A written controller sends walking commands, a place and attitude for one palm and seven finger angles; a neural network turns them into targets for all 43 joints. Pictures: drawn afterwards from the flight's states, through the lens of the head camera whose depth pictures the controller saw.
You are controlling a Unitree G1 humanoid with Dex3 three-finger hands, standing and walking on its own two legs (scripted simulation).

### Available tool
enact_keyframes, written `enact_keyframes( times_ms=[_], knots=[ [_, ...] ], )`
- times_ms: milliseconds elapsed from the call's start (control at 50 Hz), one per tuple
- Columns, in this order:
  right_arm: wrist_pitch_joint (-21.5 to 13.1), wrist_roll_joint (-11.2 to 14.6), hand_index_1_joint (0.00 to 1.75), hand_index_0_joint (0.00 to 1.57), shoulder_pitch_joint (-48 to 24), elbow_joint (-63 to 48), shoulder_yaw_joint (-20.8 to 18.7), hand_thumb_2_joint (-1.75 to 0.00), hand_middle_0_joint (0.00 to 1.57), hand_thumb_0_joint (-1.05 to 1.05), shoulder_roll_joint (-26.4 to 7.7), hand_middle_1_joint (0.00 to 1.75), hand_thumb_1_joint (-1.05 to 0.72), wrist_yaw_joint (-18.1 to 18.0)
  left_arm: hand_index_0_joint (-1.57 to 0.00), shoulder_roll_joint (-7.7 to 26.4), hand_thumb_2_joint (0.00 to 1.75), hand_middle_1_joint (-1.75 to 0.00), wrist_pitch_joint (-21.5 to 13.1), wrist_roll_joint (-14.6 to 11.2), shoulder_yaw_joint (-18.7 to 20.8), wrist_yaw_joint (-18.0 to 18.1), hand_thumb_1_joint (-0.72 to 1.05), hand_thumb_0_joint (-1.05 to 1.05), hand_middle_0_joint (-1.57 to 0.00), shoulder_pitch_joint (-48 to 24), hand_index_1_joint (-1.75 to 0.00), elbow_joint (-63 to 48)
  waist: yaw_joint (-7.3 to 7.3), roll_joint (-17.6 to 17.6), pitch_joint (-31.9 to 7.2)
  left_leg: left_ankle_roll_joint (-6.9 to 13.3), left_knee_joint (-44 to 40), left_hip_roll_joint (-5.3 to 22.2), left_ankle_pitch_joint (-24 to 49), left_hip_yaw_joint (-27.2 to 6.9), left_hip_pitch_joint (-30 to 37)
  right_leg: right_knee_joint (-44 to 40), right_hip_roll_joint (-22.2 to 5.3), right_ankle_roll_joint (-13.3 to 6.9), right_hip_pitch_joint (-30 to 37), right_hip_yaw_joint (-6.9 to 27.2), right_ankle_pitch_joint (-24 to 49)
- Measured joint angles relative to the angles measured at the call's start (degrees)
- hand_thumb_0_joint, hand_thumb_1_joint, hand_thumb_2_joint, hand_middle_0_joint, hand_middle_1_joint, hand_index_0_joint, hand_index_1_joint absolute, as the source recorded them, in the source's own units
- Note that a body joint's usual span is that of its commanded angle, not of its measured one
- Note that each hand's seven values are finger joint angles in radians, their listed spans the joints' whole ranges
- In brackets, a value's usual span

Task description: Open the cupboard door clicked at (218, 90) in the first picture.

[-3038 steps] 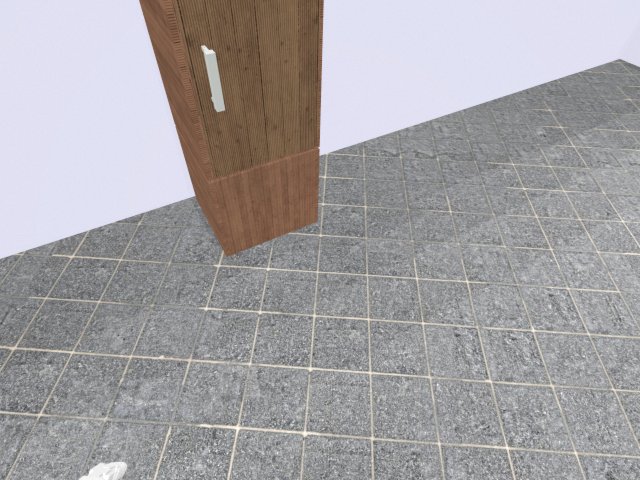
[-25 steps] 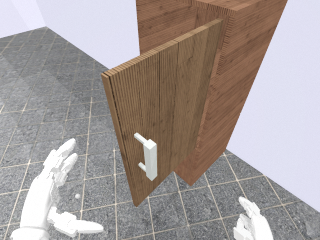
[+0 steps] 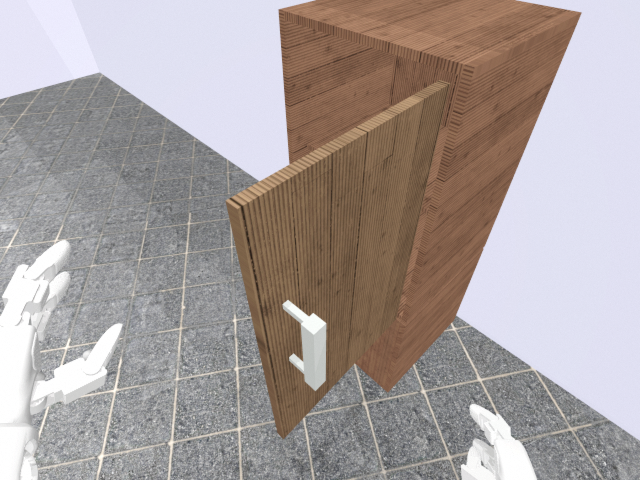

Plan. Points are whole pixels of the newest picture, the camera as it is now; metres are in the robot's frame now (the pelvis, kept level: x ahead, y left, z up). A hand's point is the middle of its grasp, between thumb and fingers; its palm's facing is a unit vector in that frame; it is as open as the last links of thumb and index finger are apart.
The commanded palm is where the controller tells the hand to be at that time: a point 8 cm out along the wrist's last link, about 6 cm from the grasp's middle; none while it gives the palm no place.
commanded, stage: draw the hand back to the body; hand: left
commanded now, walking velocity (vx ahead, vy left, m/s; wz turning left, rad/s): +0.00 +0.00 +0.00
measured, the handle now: (303, 345) +0.30 +0.06 -0.01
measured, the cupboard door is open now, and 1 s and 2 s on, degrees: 93 93 93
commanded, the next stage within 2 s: step back with the hand held close in 0.46 s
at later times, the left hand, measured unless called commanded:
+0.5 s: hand (86, 345) +0.18 +0.24 +0.17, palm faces +0.45 -0.80 -0.40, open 7.5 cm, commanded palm +0.14 +0.28 +0.18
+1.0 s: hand (77, 360) +0.17 +0.24 +0.16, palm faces +0.32 -0.80 -0.51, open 7.4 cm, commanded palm +0.11 +0.28 +0.18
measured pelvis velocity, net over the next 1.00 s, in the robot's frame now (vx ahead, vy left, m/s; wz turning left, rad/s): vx -0.04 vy -0.01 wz -0.03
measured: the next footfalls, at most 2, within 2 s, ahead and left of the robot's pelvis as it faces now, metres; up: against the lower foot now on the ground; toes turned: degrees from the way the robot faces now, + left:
right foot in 1.88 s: -0.39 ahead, -0.06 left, +0.00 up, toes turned -4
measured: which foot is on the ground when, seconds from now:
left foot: down 0.00-1.00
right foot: down 0.00-1.00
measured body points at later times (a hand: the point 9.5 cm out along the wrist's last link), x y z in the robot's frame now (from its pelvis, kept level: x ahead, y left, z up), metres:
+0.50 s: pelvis +0.00 -0.02 +0.01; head -0.02 -0.04 +0.46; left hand +0.15 +0.28 +0.19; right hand +0.19 -0.24 -0.07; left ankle +0.02 +0.09 -0.73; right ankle -0.06 -0.13 -0.73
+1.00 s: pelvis -0.04 -0.01 +0.01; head -0.02 -0.01 +0.46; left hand +0.15 +0.28 +0.19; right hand +0.13 -0.27 -0.07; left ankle +0.02 +0.09 -0.73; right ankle -0.06 -0.13 -0.73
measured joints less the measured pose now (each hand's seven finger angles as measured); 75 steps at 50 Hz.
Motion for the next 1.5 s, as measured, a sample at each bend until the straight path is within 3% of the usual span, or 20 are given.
enact_keyframes(
  times_ms=[160,360,620,720,880,1080,1200,1320,1400,1500],
  knots=[
    [-0.7,-0.1,0.3,0.21,-1.1,1.7,-0.9,-0.9,0.2,0.01,-0.4,0.3,-0.91,0.7,-0.2,1.0,0.82,-0.3,-1.1,-0.7,5.3,0.1,0.72,0.01,-0.2,-2.6,-0.31,0.7,0.42,0.1,1.1,-0.4,-3.2,0.2,1.5,0.0,2.7,-3.4,0.2,-0.3,2.7,0.0,1.6],
    [-0.4,-0.4,0.3,0.21,-1.3,2.9,-1.7,-0.9,0.2,0.01,-0.6,0.3,-0.91,0.8,-0.2,-1.2,0.89,-0.3,-0.3,-0.6,2.5,-0.9,0.86,0.01,-0.2,-1.8,-0.31,2.0,0.58,-0.1,2.1,-1.1,-5.8,0.6,2.9,-0.4,4.7,-5.2,0.7,-1.1,4.3,-0.2,2.6],
    [-0.4,-0.4,0.3,0.21,-2.0,3.6,-2.1,-0.9,0.2,0.01,-0.5,0.3,-0.91,0.7,-0.21,-0.8,0.9,-0.31,-1.7,-0.9,4.0,-1.3,0.88,0.01,-0.21,-2.6,-0.31,2.8,0.64,1.0,2.7,-2.3,-7.0,1.7,3.6,-1.0,6.1,-6.7,1.9,-2.3,5.8,-0.7,3.3],
    [2.1,-0.6,0.3,0.21,-3.3,3.2,-2.7,-0.9,0.2,0.01,-1.2,0.3,-0.91,1.0,-0.21,0.3,0.9,-0.31,-4.2,0.3,6.3,-1.3,0.88,0.01,-0.21,-2.8,-0.31,3.7,-0.33,1.6,2.9,-2.5,-5.9,2.8,3.4,-1.2,3.8,-7.8,3.0,-2.3,4.5,-0.7,4.6],
    [5.6,0.0,0.3,0.21,-4.7,0.7,-4.4,-0.9,0.2,0.01,-2.1,0.29,-0.91,0.7,-0.21,1.5,0.9,-0.31,-4.2,0.5,5.6,-1.4,0.89,0.01,-0.21,0.0,-0.31,1.4,-2.19,0.8,4.7,-1.8,-7.2,2.6,5.5,0.5,2.2,-6.7,2.4,-1.4,1.2,0.9,5.9],
    [6.0,0.1,0.3,0.21,-3.4,-0.9,-4.4,-0.9,0.2,0.01,-1.0,0.29,-0.91,0.7,-0.21,5.4,0.9,-0.31,-6.2,0.1,8.5,-0.1,0.88,0.01,-0.21,3.1,-0.31,-3.3,-3.44,-1.1,5.7,-0.5,-6.8,2.2,8.2,0.8,-1.1,-5.2,1.9,-0.2,-2.5,1.0,8.1],
    [4.1,-0.1,0.3,0.21,-1.9,-0.7,-3.8,-0.9,0.2,0.01,-0.7,0.29,-0.91,0.8,-0.21,4.5,0.9,-0.31,-7.9,1.1,9.0,0.5,0.88,0.01,-0.21,3.6,-0.31,-3.1,-3.28,-0.6,5.8,0.7,-5.4,1.7,9.5,0.4,-3.5,-3.4,1.6,0.8,-4.8,0.4,9.0],
    [1.5,-0.7,0.3,0.21,-0.6,0.1,-3.5,-0.9,0.2,0.01,0.3,0.3,-0.91,0.9,-0.21,3.6,0.9,-0.31,-8.2,2.7,9.7,0.4,0.88,0.01,-0.21,0.3,-0.31,-1.9,-3.46,-0.7,5.9,1.6,-3.2,0.8,7.9,0.0,-8.1,4.3,3.1,0.3,-5.6,0.6,3.4],
    [0.5,-1.1,0.3,0.21,-2.2,1.3,-3.5,-0.9,0.2,0.01,0.2,0.3,-0.91,1.7,-0.21,2.3,0.9,-0.31,-9.0,1.7,10.1,0.7,0.88,0.01,-0.21,0.5,-0.31,-4.6,-2.59,-0.1,6.8,0.2,-2.4,1.4,6.6,0.5,-11.7,2.2,3.7,-1.3,-5.9,0.3,2.3],
    [0.8,-1.2,0.3,0.21,-2.8,3.9,-3.7,-0.9,0.21,0.01,0.6,0.3,-0.91,2.3,-0.21,2.2,0.9,-0.31,-10.0,1.3,8.4,1.4,0.88,0.01,-0.21,4.5,-0.31,-7.1,-0.59,-1.0,5.6,-2.3,2.8,1.2,2.6,-0.2,-9.0,1.5,3.7,-0.5,-6.1,2.1,4.9]
  ],
)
